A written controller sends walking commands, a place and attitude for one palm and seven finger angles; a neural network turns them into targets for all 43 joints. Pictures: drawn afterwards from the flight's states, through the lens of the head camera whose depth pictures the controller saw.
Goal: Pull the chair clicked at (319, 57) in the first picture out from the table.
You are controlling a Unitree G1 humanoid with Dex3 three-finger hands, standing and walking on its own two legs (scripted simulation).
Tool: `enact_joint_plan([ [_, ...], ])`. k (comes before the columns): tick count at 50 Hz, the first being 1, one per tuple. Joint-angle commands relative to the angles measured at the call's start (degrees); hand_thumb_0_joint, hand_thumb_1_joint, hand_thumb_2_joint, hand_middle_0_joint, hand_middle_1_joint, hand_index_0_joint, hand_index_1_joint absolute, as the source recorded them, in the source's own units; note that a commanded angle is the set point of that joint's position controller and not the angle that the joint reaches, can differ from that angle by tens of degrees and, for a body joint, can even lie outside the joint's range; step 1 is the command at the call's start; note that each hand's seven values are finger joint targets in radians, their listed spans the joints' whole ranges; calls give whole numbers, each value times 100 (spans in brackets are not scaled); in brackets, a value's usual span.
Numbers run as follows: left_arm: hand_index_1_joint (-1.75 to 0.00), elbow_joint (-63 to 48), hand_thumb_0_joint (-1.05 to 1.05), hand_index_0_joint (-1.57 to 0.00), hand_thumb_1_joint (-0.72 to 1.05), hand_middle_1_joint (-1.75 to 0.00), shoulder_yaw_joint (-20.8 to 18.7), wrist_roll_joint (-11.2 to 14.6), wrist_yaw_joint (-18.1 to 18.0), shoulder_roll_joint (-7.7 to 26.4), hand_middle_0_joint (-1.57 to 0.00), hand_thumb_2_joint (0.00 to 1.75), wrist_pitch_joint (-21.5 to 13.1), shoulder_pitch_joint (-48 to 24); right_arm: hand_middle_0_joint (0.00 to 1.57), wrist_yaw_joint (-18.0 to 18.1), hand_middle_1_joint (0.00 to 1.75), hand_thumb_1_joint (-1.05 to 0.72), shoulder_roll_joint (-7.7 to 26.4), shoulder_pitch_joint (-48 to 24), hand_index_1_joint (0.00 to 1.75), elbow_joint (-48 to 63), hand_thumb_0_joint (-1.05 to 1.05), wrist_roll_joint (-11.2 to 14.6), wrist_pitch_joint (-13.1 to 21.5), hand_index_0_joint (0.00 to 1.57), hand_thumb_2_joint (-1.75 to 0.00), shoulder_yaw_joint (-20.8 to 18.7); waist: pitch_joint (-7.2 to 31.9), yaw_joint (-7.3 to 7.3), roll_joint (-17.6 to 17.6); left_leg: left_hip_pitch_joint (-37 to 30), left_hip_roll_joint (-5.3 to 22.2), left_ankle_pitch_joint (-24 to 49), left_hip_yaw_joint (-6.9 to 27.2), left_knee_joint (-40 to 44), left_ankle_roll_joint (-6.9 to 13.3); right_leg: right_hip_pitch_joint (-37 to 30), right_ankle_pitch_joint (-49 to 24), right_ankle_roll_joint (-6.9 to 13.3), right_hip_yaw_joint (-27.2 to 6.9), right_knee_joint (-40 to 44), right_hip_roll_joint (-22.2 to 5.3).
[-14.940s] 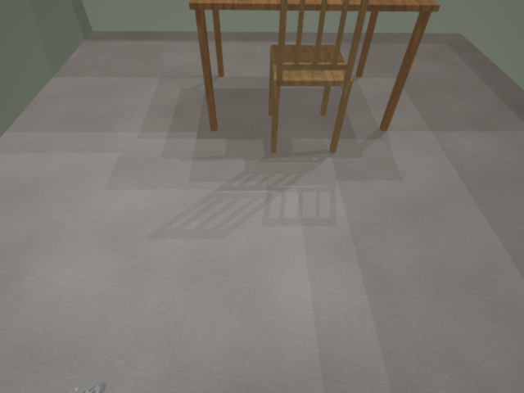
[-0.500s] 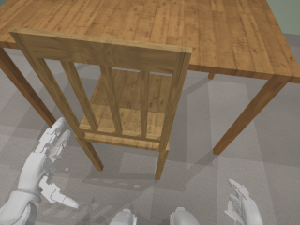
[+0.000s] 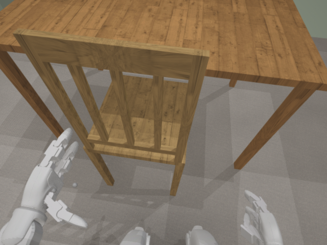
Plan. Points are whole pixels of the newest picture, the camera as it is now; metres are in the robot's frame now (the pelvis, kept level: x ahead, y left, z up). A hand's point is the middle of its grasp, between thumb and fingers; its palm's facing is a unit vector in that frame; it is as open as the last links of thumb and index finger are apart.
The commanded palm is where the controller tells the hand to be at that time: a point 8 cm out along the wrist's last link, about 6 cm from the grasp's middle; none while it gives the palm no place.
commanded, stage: aim the fingers beside a spindle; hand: left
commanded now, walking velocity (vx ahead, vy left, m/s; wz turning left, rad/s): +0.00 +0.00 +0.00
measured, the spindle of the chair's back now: (125, 114) +0.44 +0.13 +0.02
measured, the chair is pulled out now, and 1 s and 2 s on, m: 0.00 0.00 0.00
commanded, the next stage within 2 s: push the fingers through the gap in 1.92 s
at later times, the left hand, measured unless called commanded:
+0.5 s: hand (96, 180) +0.26 +0.17 +0.03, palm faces -0.13 -0.99 -0.05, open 16.9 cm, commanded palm +0.25 +0.22 +0.03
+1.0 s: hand (111, 174) +0.28 +0.14 +0.00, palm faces -0.15 -0.99 -0.02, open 16.9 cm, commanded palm +0.27 +0.20 +0.01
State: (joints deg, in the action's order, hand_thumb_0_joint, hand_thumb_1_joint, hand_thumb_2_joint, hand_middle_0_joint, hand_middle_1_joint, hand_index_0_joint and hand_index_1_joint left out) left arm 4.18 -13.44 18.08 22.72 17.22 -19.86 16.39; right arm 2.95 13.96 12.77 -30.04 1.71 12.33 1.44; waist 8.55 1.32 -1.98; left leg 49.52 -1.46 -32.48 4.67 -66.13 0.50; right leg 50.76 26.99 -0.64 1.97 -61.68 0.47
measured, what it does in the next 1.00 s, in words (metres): stands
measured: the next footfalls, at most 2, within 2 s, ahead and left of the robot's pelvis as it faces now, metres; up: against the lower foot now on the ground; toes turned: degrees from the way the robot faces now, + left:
none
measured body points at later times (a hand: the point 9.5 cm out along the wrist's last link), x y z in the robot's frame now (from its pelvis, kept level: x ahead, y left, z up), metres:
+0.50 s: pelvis +0.00 +0.00 -0.01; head +0.08 +0.00 +0.43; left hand +0.26 +0.22 +0.03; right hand +0.17 -0.24 -0.09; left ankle +0.00 +0.11 -0.65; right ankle +0.03 -0.13 -0.65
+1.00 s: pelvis +0.00 -0.01 -0.03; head +0.09 +0.00 +0.41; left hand +0.28 +0.19 +0.01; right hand +0.17 -0.25 -0.11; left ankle +0.00 +0.11 -0.65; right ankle +0.03 -0.13 -0.65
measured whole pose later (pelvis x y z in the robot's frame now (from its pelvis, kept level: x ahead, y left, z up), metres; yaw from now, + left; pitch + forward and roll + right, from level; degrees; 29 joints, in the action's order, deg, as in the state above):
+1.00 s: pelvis +0.00 -0.01 -0.03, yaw +0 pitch +21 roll -2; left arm 8.5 -4.9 12.4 14.4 13.2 -22.0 6.8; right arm 1.7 14.2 11.4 -29.9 0.7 8.5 0.9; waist 9.5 2.3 -1.6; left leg 58.5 -1.6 -34.8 4.1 -72.9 0.1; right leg 60.6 29.5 -0.2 1.6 -69.5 0.4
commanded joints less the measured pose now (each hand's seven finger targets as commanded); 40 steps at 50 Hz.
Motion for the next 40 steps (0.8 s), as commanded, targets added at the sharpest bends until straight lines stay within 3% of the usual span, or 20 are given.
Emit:
enact_joint_plan([
  [1,-8,-1013,0,-6,-50,-8,-336,98,12,763,-6,30,-410,-702,20,68,30,-90,856,-120,30,789,0,37,327,20,-90,-356,1225,94,-196,-517,74,1663,-201,987,25,-948,-899,186,119,745,-14],
  [3,-8,-1134,0,-6,-50,-8,-210,66,-19,702,-6,30,-445,-768,20,69,30,-90,866,-119,30,811,0,29,364,20,-90,-372,1342,107,-109,-592,98,1799,-181,936,36,-910,-1002,184,124,676,-7],
  [4,-8,-1215,0,-6,-50,-8,-165,55,-40,684,-6,30,-451,-778,20,54,30,-90,853,-94,30,805,0,24,378,20,-90,-369,1502,77,-239,-669,85,1898,-169,947,25,-969,-1080,193,122,656,-23],
  [8,-8,-1135,0,-6,-50,-8,-175,-56,-217,724,-6,30,-420,-711,20,38,30,-90,854,-100,30,797,0,9,341,20,-90,-376,1445,44,-166,-556,99,1862,-154,945,5,-884,-996,202,153,577,-20],
  [11,-8,-1268,0,-6,-50,-8,-53,-128,-366,635,-6,30,-425,-770,20,10,30,-90,841,-115,30,844,0,8,303,20,-90,-374,1463,24,-328,-584,99,1777,-143,979,-34,-776,-866,212,175,529,-40],
  [13,-8,-1147,0,-6,-50,-8,2,-197,-484,585,-6,30,-395,-652,20,-1,30,-90,836,-111,30,862,0,0,260,20,-90,-382,1422,42,-110,-518,117,1803,-150,952,-20,-757,-897,205,186,515,-29],
  [15,-8,-1274,0,-6,-50,-8,151,-252,-564,498,-6,30,-426,-837,20,-17,30,-90,830,-104,30,881,0,-10,234,20,-90,-374,1508,80,-207,-537,114,1795,-151,908,-26,-683,-905,205,176,458,-47],
  [17,-8,-1246,0,-6,-50,-8,1,-239,-638,567,-6,30,-448,-640,20,-23,30,-90,817,-84,30,905,0,-20,197,20,-90,-392,1621,1,-112,-476,104,1879,-182,881,-24,-837,-1035,211,152,444,-46],
  [20,-8,-1161,0,-6,-50,-8,-19,-262,-663,576,-6,30,-487,-636,20,-33,30,-90,803,-118,30,898,0,-13,136,20,-90,-389,1548,28,-31,-308,98,1769,-230,810,-5,-830,-1027,201,110,435,-44],
  [24,-8,-1077,0,-6,-50,-8,339,-289,-632,303,-6,30,-552,-951,20,-31,30,-90,811,-122,30,879,0,-9,120,20,-90,-364,1431,159,-20,-205,99,1527,-220,726,25,-590,-800,188,99,430,-45],
  [25,-8,-1075,0,-6,-50,-8,310,-291,-641,375,-6,30,-565,-1138,20,-17,30,-90,829,-107,30,849,0,-14,124,20,-90,-374,1476,178,-13,-196,98,1507,-213,689,30,-569,-798,188,79,416,-50],
  [31,-8,-1079,0,-6,-50,-8,274,-315,-676,393,-6,30,-587,-1023,20,-28,30,-90,800,-85,30,829,0,-28,109,20,-90,-384,1791,74,-58,-224,86,1767,-230,632,19,-748,-1076,201,62,311,-69],
  [36,-8,-991,0,-6,-50,-8,336,-360,-763,298,-6,30,-567,-1052,20,-67,30,-90,774,-129,30,861,0,-38,32,20,-90,-391,1827,66,8,-103,74,1770,-270,549,32,-767,-1166,193,32,251,-74],
  [38,-8,-872,0,-6,-50,-8,207,-382,-797,440,-6,30,-574,-1073,20,-65,30,-90,792,-119,30,829,0,-38,-7,20,-90,-391,1791,72,111,40,82,1735,-281,497,43,-789,-1168,200,-1,242,-65],
  [40,-8,-992,0,-6,-50,-8,436,-408,-798,242,-6,30,-611,-1229,20,-78,30,-90,778,-143,30,850,0,-39,-20,20,-90,-393,1814,116,-46,-59,88,1775,-275,480,37,-639,-1179,198,25,189,-73],
])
